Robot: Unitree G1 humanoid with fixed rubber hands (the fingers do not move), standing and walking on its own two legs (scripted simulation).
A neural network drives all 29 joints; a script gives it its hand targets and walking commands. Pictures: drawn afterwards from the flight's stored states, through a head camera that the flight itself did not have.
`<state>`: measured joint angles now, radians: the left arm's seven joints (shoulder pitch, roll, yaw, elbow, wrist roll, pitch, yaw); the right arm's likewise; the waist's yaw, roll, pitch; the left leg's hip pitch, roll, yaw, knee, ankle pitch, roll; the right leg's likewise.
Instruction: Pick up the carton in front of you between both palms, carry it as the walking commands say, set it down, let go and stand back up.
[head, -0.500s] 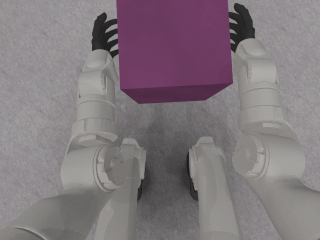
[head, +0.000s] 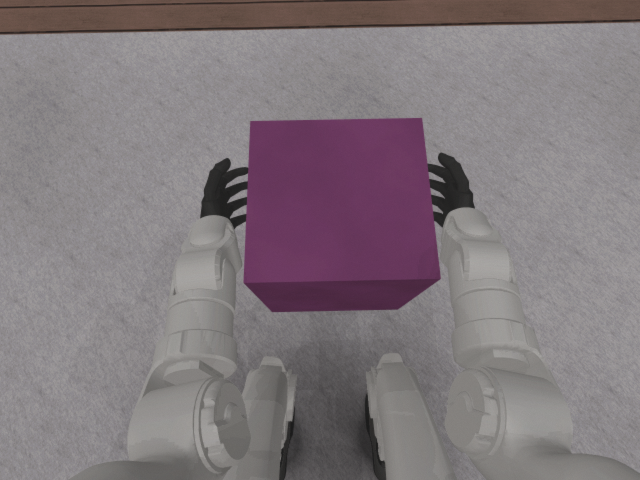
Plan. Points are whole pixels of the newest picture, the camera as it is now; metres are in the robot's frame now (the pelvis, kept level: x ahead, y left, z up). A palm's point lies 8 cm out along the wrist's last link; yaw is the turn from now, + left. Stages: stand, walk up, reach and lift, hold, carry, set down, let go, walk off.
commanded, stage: reach and lift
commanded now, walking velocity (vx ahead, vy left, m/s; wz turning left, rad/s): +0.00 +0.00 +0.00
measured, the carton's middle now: (335, 230) +0.43 -0.01 -0.10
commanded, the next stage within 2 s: hold in 1.76 s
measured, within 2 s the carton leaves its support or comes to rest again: neither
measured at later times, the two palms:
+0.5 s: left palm (158, 201) +0.37 +0.15 +0.12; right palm (508, 200) +0.37 -0.15 +0.12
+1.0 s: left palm (102, 190) +0.35 +0.15 +0.19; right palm (555, 193) +0.34 -0.15 +0.19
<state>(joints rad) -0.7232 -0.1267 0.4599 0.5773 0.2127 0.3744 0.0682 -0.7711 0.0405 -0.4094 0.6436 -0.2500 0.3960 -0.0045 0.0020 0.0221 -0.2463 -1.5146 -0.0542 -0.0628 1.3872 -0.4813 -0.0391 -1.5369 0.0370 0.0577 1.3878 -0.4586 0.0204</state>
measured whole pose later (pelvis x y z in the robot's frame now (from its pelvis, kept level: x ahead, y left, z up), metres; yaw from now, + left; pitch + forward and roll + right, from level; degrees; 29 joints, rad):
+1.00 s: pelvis +0.04 +0.01 +0.16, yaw -1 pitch -4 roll +0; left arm -0.34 -0.17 0.33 0.40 0.31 0.60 -0.02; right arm -0.34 0.17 -0.32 0.40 -0.32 0.61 0.01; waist 0.00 0.01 0.02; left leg -0.19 -0.02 -0.08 0.48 -0.23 -0.01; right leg -0.20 0.01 0.06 0.48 -0.21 0.01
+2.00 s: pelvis +0.06 +0.01 +0.17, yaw -1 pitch -8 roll +0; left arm -0.25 -0.15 0.21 0.21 0.27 0.75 -0.01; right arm -0.25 0.15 -0.20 0.21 -0.27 0.76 0.00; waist 0.01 0.00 0.03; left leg -0.02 -0.01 -0.07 0.35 -0.19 -0.01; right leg -0.04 0.01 0.07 0.35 -0.17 0.01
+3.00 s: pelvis +0.41 +0.06 +0.17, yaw +0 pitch +6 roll -1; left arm -0.19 -0.14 0.12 -0.34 0.10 1.24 0.09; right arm -0.17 0.14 -0.12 -0.34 -0.10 1.23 -0.09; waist -0.03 0.01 -0.11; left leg -0.17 0.04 0.24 0.33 -0.26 0.05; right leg -0.59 -0.09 -0.12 0.89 -0.26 0.01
